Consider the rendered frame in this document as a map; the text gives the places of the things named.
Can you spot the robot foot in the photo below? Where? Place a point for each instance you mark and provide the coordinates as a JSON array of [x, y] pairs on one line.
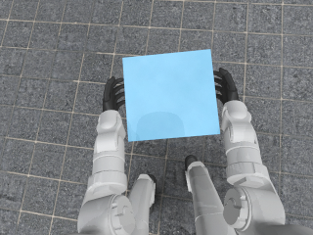
[[151, 208], [190, 159]]

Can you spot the robot left hand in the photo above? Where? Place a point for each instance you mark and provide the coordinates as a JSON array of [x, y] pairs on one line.
[[110, 99]]

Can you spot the right robot upper arm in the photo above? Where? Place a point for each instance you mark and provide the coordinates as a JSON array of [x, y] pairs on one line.
[[254, 211]]

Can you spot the robot right forearm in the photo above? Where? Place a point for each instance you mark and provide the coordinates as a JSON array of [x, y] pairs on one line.
[[244, 164]]

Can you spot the robot right hand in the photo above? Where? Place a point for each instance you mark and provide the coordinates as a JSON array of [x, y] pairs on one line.
[[228, 89]]

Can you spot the robot left foot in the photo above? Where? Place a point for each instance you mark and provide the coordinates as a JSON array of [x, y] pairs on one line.
[[151, 208]]

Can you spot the robot left forearm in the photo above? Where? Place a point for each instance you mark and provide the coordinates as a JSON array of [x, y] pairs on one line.
[[108, 174]]

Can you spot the left robot upper arm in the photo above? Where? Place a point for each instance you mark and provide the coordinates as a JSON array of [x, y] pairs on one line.
[[109, 215]]

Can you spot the robot right foot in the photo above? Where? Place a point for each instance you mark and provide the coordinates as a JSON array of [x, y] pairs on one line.
[[190, 159]]

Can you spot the carton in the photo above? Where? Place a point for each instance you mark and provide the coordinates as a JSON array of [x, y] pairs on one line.
[[170, 95]]

